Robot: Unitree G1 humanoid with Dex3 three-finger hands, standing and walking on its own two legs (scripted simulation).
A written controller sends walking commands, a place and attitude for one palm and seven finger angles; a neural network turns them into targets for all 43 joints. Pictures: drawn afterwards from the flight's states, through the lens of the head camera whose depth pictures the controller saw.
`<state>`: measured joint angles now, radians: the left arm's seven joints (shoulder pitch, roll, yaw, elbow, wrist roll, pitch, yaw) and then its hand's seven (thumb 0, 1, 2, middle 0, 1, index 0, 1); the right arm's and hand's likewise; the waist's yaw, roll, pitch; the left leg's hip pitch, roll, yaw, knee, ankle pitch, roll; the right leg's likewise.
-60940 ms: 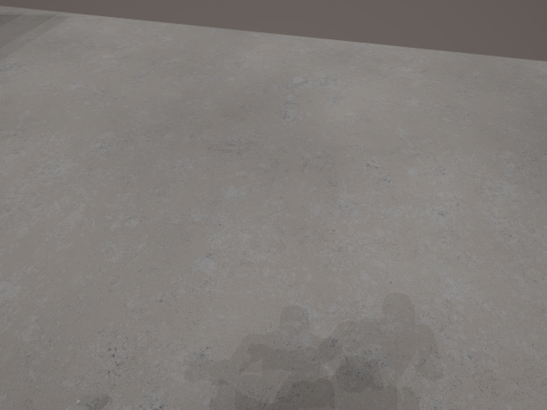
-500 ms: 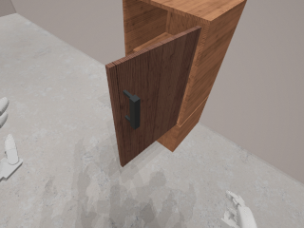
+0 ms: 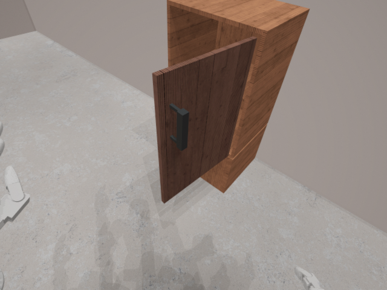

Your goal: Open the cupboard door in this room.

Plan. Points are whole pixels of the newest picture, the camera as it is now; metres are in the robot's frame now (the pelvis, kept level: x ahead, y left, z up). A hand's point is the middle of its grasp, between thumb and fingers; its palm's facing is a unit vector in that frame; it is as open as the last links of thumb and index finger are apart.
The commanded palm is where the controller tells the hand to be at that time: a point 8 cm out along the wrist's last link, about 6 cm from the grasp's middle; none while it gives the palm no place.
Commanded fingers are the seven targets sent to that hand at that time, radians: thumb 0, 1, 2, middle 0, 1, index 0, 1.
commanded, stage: stop stepping back and stand still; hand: left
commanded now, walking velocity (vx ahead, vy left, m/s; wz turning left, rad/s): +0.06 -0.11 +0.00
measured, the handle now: (177, 127) +0.55 +0.07 +0.02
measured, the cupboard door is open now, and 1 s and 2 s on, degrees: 83 83 83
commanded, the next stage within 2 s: let the arm hang, fingers relaxed in 0.10 s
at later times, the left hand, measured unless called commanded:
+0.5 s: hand out of the picture +0.08 +0.15 -0.16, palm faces +0.17 -0.97 -0.16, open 6.8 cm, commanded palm none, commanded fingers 0.00 0.90 0.90 -0.20 -0.30 -0.20 -0.30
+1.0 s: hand out of the picture -0.01 +0.14 -0.16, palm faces +0.09 -0.98 -0.18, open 7.4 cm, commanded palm none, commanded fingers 0.00 0.90 0.90 -0.20 -0.30 -0.20 -0.30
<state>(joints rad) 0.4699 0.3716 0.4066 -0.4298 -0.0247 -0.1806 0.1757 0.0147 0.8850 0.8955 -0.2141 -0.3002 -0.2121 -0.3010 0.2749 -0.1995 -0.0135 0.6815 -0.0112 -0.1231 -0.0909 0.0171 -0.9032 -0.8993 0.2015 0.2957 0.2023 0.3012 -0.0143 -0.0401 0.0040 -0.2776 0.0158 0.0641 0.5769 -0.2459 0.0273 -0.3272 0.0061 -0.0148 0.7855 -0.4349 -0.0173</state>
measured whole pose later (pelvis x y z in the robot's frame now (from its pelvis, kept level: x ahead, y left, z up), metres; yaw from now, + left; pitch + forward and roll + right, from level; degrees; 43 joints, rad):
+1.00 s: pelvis +0.02 -0.02 +0.01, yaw +2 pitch -2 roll +0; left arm 0.30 0.10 0.00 1.17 0.00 0.00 0.03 0.00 0.91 0.90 -0.20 -0.30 -0.20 -0.30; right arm 0.30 -0.10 0.01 1.16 -0.02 0.02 -0.03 0.01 -0.91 -0.90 0.20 0.30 0.20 0.30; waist 0.00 0.03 0.04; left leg -0.15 0.03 0.07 0.40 -0.21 -0.01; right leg -0.14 -0.01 -0.11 0.41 -0.24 -0.04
